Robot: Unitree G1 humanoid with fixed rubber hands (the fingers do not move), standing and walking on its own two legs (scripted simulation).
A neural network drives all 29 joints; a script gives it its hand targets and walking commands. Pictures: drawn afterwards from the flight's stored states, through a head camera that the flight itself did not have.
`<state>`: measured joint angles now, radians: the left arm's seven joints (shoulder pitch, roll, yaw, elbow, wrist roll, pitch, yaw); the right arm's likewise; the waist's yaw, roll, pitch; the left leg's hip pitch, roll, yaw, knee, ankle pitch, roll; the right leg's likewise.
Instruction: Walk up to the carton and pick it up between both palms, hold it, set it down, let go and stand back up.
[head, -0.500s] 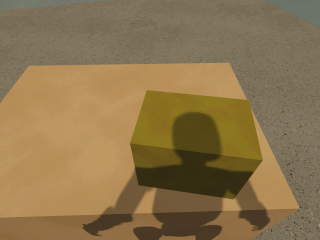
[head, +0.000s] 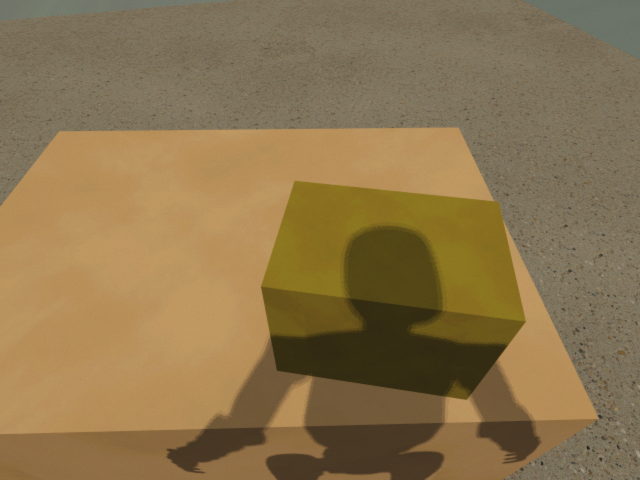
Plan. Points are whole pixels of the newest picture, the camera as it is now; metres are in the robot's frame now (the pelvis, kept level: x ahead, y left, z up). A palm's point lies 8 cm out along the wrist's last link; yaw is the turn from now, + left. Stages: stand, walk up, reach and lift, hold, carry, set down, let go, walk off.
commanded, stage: stand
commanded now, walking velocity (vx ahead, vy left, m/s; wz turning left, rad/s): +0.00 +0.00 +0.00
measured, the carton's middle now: (381, 291) +0.40 -0.06 -0.02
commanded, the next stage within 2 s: walk up in 0.50 s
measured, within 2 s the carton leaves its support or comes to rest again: neither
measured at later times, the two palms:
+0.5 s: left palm out of the picture +0.08 +0.30 -0.12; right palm out of the picture +0.09 -0.30 -0.11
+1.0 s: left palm out of the picture +0.07 +0.29 -0.12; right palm out of the picture +0.10 -0.32 -0.11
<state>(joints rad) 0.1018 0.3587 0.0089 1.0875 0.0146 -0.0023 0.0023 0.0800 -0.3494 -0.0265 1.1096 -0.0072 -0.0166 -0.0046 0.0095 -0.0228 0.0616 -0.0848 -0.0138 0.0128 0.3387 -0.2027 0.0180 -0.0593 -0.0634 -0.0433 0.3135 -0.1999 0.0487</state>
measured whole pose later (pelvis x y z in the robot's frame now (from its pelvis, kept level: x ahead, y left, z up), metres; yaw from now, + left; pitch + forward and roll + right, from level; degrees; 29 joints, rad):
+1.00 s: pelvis +0.00 -0.01 +0.00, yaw +1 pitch -3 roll +0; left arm 0.11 0.39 0.02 1.09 0.02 0.00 -0.01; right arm 0.10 -0.35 -0.04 1.07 -0.01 -0.04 -0.01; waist 0.01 -0.03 0.06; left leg -0.11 0.01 0.00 0.39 -0.23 0.00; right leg -0.09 -0.05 -0.06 0.37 -0.24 0.03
